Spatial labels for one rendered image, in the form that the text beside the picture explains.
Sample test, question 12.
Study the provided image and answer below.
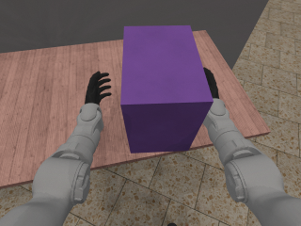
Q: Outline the robot right hand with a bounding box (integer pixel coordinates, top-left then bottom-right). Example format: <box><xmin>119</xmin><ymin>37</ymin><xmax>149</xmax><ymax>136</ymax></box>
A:
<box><xmin>203</xmin><ymin>67</ymin><xmax>219</xmax><ymax>99</ymax></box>

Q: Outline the right robot upper arm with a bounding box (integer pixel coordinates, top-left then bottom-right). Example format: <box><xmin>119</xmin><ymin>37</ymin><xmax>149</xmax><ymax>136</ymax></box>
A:
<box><xmin>224</xmin><ymin>153</ymin><xmax>301</xmax><ymax>226</ymax></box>

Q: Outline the left robot forearm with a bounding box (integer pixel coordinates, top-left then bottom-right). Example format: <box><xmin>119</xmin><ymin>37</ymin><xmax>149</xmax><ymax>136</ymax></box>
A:
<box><xmin>32</xmin><ymin>103</ymin><xmax>104</xmax><ymax>197</ymax></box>

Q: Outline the left robot upper arm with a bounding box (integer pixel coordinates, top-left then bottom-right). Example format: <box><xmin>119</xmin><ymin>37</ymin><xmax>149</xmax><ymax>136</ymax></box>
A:
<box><xmin>0</xmin><ymin>157</ymin><xmax>90</xmax><ymax>226</ymax></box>

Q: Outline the robot left hand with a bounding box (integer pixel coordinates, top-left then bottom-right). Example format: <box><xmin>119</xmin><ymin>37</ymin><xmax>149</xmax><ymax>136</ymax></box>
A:
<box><xmin>85</xmin><ymin>71</ymin><xmax>112</xmax><ymax>105</ymax></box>

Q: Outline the table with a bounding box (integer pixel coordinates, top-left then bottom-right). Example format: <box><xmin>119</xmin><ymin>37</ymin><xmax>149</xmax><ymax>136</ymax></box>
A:
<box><xmin>0</xmin><ymin>30</ymin><xmax>271</xmax><ymax>189</ymax></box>

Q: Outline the right robot forearm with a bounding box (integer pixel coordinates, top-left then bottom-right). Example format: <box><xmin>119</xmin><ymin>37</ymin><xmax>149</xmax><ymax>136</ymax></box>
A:
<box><xmin>203</xmin><ymin>98</ymin><xmax>284</xmax><ymax>189</ymax></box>

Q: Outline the carton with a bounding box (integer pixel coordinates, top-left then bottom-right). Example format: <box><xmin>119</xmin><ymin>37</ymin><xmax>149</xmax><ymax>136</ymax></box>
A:
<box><xmin>120</xmin><ymin>25</ymin><xmax>214</xmax><ymax>153</ymax></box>

